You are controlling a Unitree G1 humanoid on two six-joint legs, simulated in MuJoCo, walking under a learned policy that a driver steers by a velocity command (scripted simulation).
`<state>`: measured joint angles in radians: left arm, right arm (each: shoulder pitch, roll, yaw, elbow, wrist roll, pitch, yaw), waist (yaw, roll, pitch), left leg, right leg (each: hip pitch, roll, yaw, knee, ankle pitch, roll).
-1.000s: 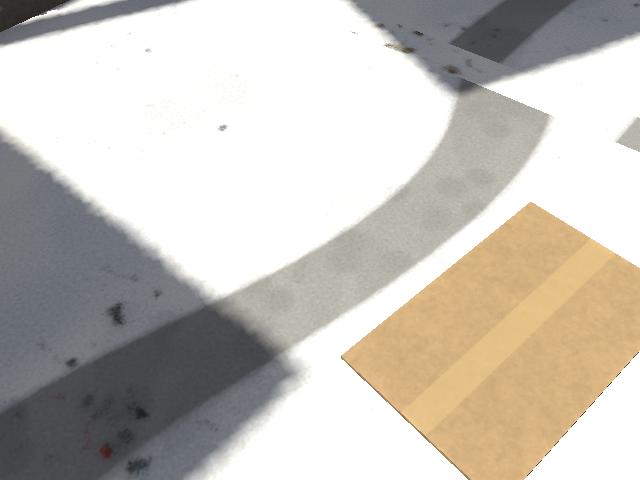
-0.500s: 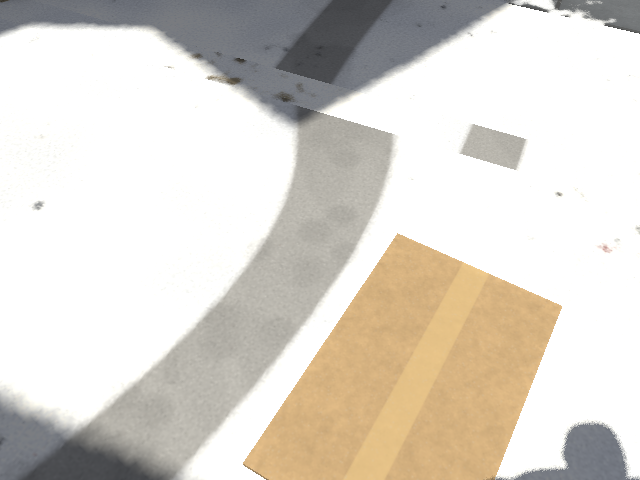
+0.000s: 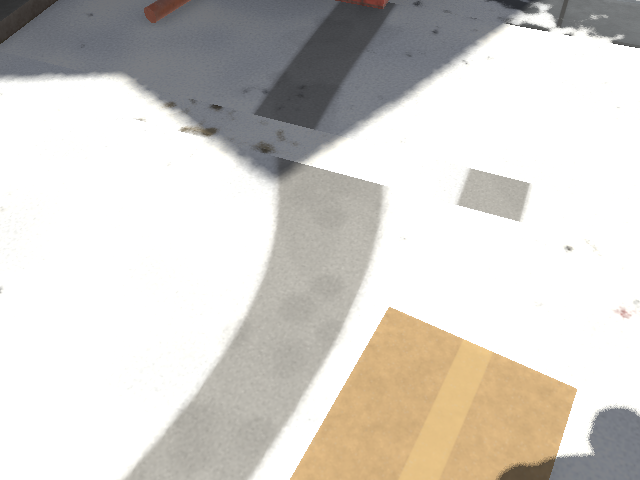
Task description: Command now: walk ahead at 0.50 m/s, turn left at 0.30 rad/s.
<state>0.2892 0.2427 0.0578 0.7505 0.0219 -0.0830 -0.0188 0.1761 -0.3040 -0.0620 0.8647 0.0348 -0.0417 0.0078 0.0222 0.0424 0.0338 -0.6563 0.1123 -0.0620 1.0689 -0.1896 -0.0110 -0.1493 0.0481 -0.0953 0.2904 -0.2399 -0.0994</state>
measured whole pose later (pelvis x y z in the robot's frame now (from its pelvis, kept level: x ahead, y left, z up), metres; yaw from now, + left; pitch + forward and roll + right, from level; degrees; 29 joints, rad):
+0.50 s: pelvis +0.27 +0.11 +0.00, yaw +17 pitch +1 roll -1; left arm 0.13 0.29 0.07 0.72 0.00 -0.10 0.01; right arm 0.30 -0.27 -0.07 0.79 0.02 -0.06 0.03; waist -0.03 -0.03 0.06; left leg -0.24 -0.10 -0.04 0.40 -0.17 0.11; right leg -0.56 -0.09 0.06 1.07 -0.29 0.01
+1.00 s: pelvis +0.57 +0.17 +0.00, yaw +28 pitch +1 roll -1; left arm 0.24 0.25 0.05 0.77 0.01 -0.11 -0.03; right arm 0.25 -0.29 -0.05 0.75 0.00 -0.06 0.00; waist 0.02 0.04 0.04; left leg -0.45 0.02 -0.07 1.11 -0.34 0.00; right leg -0.26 0.07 -0.01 0.39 -0.12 -0.21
